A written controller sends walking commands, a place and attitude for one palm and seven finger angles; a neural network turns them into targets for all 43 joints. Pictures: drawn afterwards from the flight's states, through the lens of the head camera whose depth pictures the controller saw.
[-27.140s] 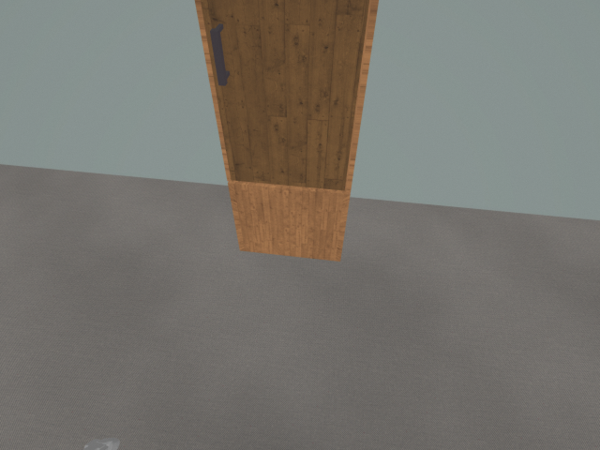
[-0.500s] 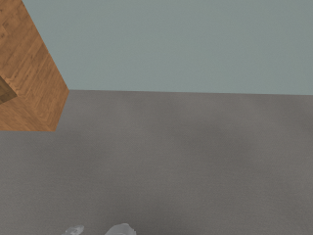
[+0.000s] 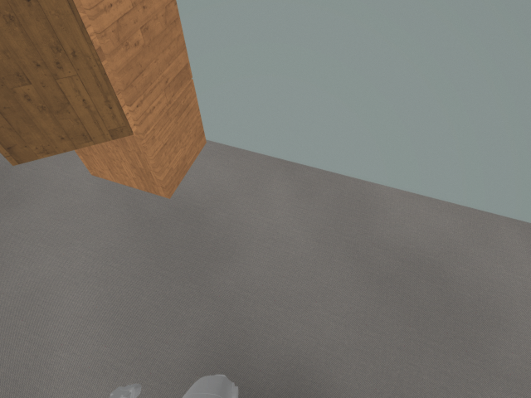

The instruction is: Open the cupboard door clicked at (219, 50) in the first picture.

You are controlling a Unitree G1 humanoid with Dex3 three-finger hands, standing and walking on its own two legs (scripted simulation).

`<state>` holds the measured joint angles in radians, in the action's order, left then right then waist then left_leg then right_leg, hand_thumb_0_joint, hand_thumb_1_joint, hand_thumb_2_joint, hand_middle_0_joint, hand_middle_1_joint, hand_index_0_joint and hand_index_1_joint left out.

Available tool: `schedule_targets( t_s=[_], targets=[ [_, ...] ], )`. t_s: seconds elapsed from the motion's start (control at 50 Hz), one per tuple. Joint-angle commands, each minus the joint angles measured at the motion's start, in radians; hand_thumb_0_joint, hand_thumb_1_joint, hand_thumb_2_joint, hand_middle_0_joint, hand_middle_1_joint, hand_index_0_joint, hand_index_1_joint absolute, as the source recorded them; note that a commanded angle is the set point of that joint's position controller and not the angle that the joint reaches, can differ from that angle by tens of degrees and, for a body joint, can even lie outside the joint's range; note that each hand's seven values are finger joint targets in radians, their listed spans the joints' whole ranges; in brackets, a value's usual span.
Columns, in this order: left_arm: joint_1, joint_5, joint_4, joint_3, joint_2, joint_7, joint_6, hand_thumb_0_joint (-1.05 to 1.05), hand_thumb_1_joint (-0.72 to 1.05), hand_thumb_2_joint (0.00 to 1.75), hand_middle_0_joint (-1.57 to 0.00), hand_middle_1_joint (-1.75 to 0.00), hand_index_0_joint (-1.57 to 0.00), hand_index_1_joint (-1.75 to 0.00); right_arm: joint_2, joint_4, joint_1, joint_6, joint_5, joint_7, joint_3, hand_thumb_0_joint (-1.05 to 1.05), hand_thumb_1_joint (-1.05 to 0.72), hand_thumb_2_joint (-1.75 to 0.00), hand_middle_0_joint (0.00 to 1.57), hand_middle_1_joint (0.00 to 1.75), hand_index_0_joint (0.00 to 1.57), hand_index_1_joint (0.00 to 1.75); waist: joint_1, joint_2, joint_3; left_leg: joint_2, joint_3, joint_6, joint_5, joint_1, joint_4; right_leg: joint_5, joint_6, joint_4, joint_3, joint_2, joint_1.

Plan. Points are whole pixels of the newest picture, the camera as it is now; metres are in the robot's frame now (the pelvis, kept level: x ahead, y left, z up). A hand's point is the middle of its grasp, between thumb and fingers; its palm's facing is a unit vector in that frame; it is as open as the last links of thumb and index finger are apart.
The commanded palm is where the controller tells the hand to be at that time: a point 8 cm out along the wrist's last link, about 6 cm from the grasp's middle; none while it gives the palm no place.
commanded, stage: turn to face it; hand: left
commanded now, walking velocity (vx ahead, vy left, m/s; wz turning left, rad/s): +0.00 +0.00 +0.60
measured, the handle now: out of the picture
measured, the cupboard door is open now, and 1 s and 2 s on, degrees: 42 42 42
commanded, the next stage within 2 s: take the last steps up to it in 0.58 s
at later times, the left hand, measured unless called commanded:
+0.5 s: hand out of the picture +0.07 +0.22 -0.16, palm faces +0.29 -0.92 -0.28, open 7.4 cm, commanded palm none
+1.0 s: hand out of the picture +0.05 +0.23 -0.17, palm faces +0.47 -0.86 -0.22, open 7.4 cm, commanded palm none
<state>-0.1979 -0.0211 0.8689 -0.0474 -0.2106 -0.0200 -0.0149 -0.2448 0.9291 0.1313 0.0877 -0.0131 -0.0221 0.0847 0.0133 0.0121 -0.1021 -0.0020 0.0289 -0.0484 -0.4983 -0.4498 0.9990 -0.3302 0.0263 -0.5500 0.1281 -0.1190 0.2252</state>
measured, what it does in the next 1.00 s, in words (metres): steps on the spot, turning left: left foot, then right foot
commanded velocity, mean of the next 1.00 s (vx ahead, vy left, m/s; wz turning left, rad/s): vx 0.10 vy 0.05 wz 0.34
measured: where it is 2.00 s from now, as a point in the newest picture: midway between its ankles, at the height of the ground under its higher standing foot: (183, 338)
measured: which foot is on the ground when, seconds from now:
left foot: up 0.00-0.10, down 0.12-0.44, up 0.46-0.68, down 0.70-0.94, up 0.96-1.00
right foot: down 0.00-0.12, up 0.14-0.42, down 0.44-0.70, up 0.72-0.94, down 0.96-1.00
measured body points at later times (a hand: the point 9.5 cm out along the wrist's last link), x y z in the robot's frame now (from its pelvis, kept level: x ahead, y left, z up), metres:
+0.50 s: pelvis +0.04 -0.01 -0.01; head +0.08 -0.01 +0.44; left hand +0.05 +0.27 -0.14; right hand +0.17 -0.24 -0.16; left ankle -0.01 +0.11 -0.71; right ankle +0.07 -0.14 -0.74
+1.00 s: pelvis +0.08 +0.02 -0.01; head +0.11 +0.03 +0.44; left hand +0.03 +0.27 -0.15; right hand +0.20 -0.18 -0.17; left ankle +0.00 +0.11 -0.72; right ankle +0.11 -0.10 -0.74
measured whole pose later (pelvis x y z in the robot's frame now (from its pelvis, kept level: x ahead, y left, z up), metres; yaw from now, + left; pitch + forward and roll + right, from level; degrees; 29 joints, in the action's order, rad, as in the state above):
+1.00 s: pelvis +0.08 +0.02 -0.01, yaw +25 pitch +0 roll +0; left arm -0.23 -0.02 0.96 -0.06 -0.20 0.02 0.02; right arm -0.19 1.02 0.26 0.03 -0.02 0.00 0.04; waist -0.02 -0.01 -0.05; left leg -0.03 -0.01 0.02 -0.47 -0.33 0.80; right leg -0.32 0.01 -0.59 0.11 -0.08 0.24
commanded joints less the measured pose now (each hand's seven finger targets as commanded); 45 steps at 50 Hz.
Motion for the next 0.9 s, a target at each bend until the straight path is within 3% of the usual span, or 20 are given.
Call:
schedule_targets(
  t_s=[0.0,0.06,0.08,0.1,0.12,0.2,0.3,0.36,0.38,0.4,0.42,0.48,0.56,0.62,0.64,0.66,0.68,0.72,0.76,0.88],
  targets=[
    [-0.087,-0.006,-0.028,-0.062,-0.219,-0.01,0.025,0.0,0.9,0.9,-0.2,-0.3,-0.2,-0.3,-0.015,-0.116,-0.071,-0.052,0.008,-0.01,-0.011,0.0,-0.9,-0.9,0.2,0.3,0.2,0.3,-0.053,0.193,0.152,-0.01,0.079,-0.001,0.041,0.021,-0.28,0.718,-0.116,0.07,-0.084,-0.224,-0.211],
    [-0.062,0.01,-0.027,-0.067,-0.223,-0.001,0.019,0.0,0.9,0.9,-0.2,-0.3,-0.2,-0.3,-0.075,-0.092,0.041,-0.063,0.001,-0.007,0.001,0.0,-0.9,-0.9,0.2,0.3,0.2,0.3,0.017,0.113,0.197,0.0,0.064,0.034,0.324,0.283,-0.559,0.613,-0.025,-0.124,0.001,-0.2,-0.075],
    [-0.063,0.017,-0.06,-0.061,-0.172,0.005,0.014,0.0,0.9,0.9,-0.2,-0.3,-0.2,-0.3,-0.178,-0.087,0.107,-0.073,-0.01,0.001,0.027,0.0,-0.9,-0.9,0.2,0.3,0.2,0.3,0.051,-0.134,0.256,0.22,-0.219,0.134,0.618,0.482,-0.583,0.249,0.048,-0.335,0.06,-0.098,0.168],
    [0.002,0.018,-0.105,-0.033,-0.115,0.005,0.009,0.0,0.9,0.9,-0.2,-0.3,-0.2,-0.3,-0.265,-0.076,0.189,-0.068,-0.01,0.011,0.047,0.0,-0.9,-0.9,0.2,0.3,0.2,0.3,0.093,-0.33,0.246,0.425,-0.464,0.295,1.008,0.528,-0.607,-0.353,0.082,-0.534,0.008,-0.001,0.356],
    [0.05,0.007,-0.126,-0.038,-0.14,-0.004,-0.004,0.0,0.9,0.9,-0.2,-0.3,-0.2,-0.3,-0.268,-0.06,0.214,-0.065,-0.012,0.02,0.047,0.0,-0.9,-0.9,0.2,0.3,0.2,0.3,0.1,-0.182,0.245,0.429,-0.432,0.318,0.841,0.479,-0.587,-0.344,0.064,-0.617,-0.086,-0.004,0.366],
    [0.047,0.01,-0.061,-0.04,-0.111,0.005,-0.019,0.0,0.9,0.9,-0.2,-0.3,-0.2,-0.3,-0.177,-0.086,0.056,-0.076,-0.017,0.044,0.018,0.0,-0.9,-0.9,0.2,0.3,0.2,0.3,0.013,-0.183,0.124,0.263,-0.288,0.224,0.724,0.281,-0.614,-0.154,0.062,-0.54,-0.122,0.005,0.301],
    [0.01,0.012,-0.041,-0.035,-0.094,0.01,-0.016,0.0,0.9,0.9,-0.2,-0.3,-0.2,-0.3,-0.176,-0.075,0.034,-0.067,-0.018,0.042,0.02,0.0,-0.9,-0.9,0.2,0.3,0.2,0.3,0.001,-0.176,0.146,0.219,-0.282,0.201,0.607,0.222,-0.61,-0.123,0.045,-0.253,-0.077,0.076,0.122],
    [-0.08,0.012,-0.014,-0.039,-0.106,0.006,-0.002,0.0,0.9,0.9,-0.2,-0.3,-0.2,-0.3,-0.162,-0.081,-0.008,-0.059,-0.01,0.037,0.02,0.0,-0.9,-0.9,0.2,0.3,0.2,0.3,-0.046,-0.144,0.143,0.168,-0.268,0.153,0.505,0.116,-0.543,0.05,0.035,0.0,-0.061,0.095,-0.072],
    [-0.104,0.007,-0.01,-0.048,-0.14,0.0,0.009,0.0,0.9,0.9,-0.2,-0.3,-0.2,-0.3,-0.129,-0.085,-0.007,-0.059,-0.003,0.033,0.017,0.0,-0.9,-0.9,0.2,0.3,0.2,0.3,-0.058,-0.063,0.141,0.108,-0.227,0.105,0.395,0.05,-0.459,0.101,0.016,0.139,-0.134,0.03,-0.154],
    [-0.12,-0.006,-0.007,-0.063,-0.221,-0.008,0.018,0.0,0.9,0.9,-0.2,-0.3,-0.2,-0.3,-0.069,-0.101,0.01,-0.059,0.006,0.025,0.007,0.0,-0.9,-0.9,0.2,0.3,0.2,0.3,-0.061,0.182,0.141,-0.024,-0.091,0.036,0.137,-0.089,-0.272,0.15,-0.07,0.239,-0.388,-0.196,-0.217],
    [-0.114,-0.009,-0.017,-0.064,-0.263,-0.006,0.017,0.0,0.9,0.9,-0.2,-0.3,-0.2,-0.3,-0.064,-0.116,0.004,-0.055,0.003,0.02,0.007,0.0,-0.9,-0.9,0.2,0.3,0.2,0.3,-0.068,0.271,0.128,-0.053,-0.05,0.024,-0.123,-0.07,-0.038,0.202,-0.182,0.292,-0.48,-0.357,-0.114],
    [-0.029,-0.006,-0.026,-0.046,-0.177,-0.016,0.019,0.0,0.9,0.9,-0.2,-0.3,-0.2,-0.3,-0.059,-0.086,-0.014,-0.042,0.0,0.019,0.006,0.0,-0.9,-0.9,0.2,0.3,0.2,0.3,-0.027,0.264,0.066,0.015,-0.071,0.021,-0.055,-0.075,0.142,0.384,-0.186,0.225,-0.303,-0.243,-0.029],
    [-0.065,-0.012,0.004,-0.051,-0.192,-0.011,0.024,0.0,0.9,0.9,-0.2,-0.3,-0.2,-0.3,-0.002,-0.062,-0.022,-0.052,0.007,0.009,-0.016,0.0,-0.9,-0.9,0.2,0.3,0.2,0.3,-0.041,0.195,0.097,-0.004,0.023,0.01,-0.021,0.039,-0.184,0.56,-0.146,0.155,-0.179,-0.204,-0.096],
    [-0.074,0.004,0.03,-0.051,-0.192,-0.005,0.021,0.0,0.9,0.9,-0.2,-0.3,-0.2,-0.3,-0.011,-0.028,0.048,-0.067,0.005,0.014,-0.023,0.0,-0.9,-0.9,0.2,0.3,0.2,0.3,-0.009,0.158,0.136,-0.024,0.044,0.02,0.221,0.223,-0.511,0.503,-0.074,0.044,-0.125,-0.158,-0.065],
    [-0.068,0.011,0.033,-0.043,-0.17,0.0,0.017,0.0,0.9,0.9,-0.2,-0.3,-0.2,-0.3,-0.049,-0.017,0.078,-0.075,0.004,0.015,-0.016,0.0,-0.9,-0.9,0.2,0.3,0.2,0.3,0.005,0.068,0.156,0.034,-0.013,0.041,0.356,0.327,-0.591,0.382,-0.025,-0.031,-0.085,-0.125,0.01],
    [-0.088,0.02,0.013,-0.034,-0.111,0.002,0.01,0.0,0.9,0.9,-0.2,-0.3,-0.2,-0.3,-0.126,-0.022,0.094,-0.085,-0.007,0.022,-0.001,0.0,-0.9,-0.9,0.2,0.3,0.2,0.3,0.005,-0.164,0.177,0.235,-0.261,0.131,0.603,0.414,-0.613,0.104,0.038,-0.153,-0.022,-0.028,0.171],
    [-0.055,0.019,-0.007,-0.021,-0.081,0.0,0.002,0.0,0.9,0.9,-0.2,-0.3,-0.2,-0.3,-0.183,-0.019,0.132,-0.076,-0.016,0.03,0.008,0.0,-0.9,-0.9,0.2,0.3,0.2,0.3,0.029,-0.274,0.173,0.368,-0.37,0.244,0.64,0.371,-0.667,-0.279,0.053,-0.296,-0.025,0.022,0.203],
    [0.037,0.003,-0.01,-0.029,-0.084,0.006,-0.013,0.0,0.9,0.9,-0.2,-0.3,-0.2,-0.3,-0.175,-0.007,0.146,-0.079,-0.025,0.044,0.008,0.0,-0.9,-0.9,0.2,0.3,0.2,0.3,0.047,-0.278,0.102,0.318,-0.401,0.273,0.326,0.309,-0.712,-0.273,0.023,-0.49,-0.075,0.037,0.305],
    [0.068,0.001,-0.001,-0.029,-0.075,0.023,0.002,0.0,0.9,0.9,-0.2,-0.3,-0.2,-0.3,-0.137,0.001,0.137,-0.092,-0.023,0.048,-0.002,0.0,-0.9,-0.9,0.2,0.3,0.2,0.3,0.031,-0.21,0.06,0.286,-0.355,0.26,0.313,0.297,-0.71,-0.204,0.012,-0.487,-0.098,0.022,0.34],
    [-0.092,0.003,0.072,-0.036,-0.053,0.041,0.028,0.0,0.9,0.9,-0.2,-0.3,-0.2,-0.3,-0.12,0.011,0.081,-0.099,-0.01,0.043,-0.009,0.0,-0.9,-0.9,0.2,0.3,0.2,0.3,-0.052,-0.125,0.109,0.152,-0.21,0.19,0.197,0.152,-0.609,-0.038,0.002,-0.015,-0.004,0.093,-0.066]
  ],
)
